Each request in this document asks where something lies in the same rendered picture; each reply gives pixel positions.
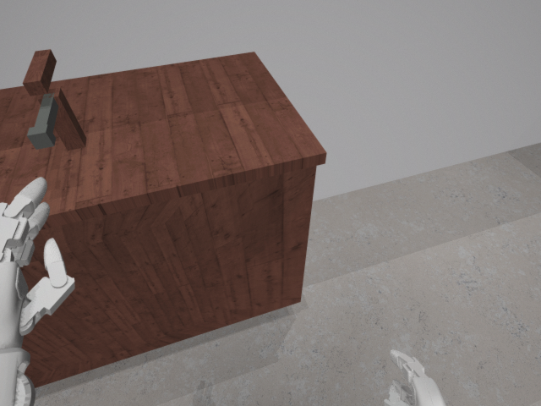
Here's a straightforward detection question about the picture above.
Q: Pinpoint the tap lever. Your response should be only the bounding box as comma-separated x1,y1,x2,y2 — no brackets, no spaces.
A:
27,93,58,150

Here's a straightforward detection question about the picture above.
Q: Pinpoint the robot left forearm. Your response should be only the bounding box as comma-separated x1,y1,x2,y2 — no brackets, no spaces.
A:
0,348,36,406

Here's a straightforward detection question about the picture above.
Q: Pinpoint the robot right hand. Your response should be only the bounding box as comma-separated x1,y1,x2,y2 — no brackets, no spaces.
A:
384,349,446,406

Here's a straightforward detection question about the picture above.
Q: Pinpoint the robot left hand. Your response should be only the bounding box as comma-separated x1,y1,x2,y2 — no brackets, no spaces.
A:
0,177,75,349

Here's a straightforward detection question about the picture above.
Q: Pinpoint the counter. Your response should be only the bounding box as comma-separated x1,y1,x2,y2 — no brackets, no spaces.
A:
0,49,327,388

